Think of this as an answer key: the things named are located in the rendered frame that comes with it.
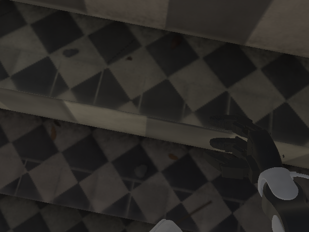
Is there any robot right hand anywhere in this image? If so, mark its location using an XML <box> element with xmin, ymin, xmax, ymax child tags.
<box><xmin>203</xmin><ymin>113</ymin><xmax>285</xmax><ymax>184</ymax></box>

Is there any robot left thigh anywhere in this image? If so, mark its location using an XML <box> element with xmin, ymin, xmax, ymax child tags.
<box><xmin>155</xmin><ymin>219</ymin><xmax>182</xmax><ymax>232</ymax></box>

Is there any robot right forearm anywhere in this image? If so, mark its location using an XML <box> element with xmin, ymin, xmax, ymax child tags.
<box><xmin>258</xmin><ymin>167</ymin><xmax>309</xmax><ymax>232</ymax></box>

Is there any left robot shin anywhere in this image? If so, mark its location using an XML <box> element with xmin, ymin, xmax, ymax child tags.
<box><xmin>150</xmin><ymin>218</ymin><xmax>166</xmax><ymax>232</ymax></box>

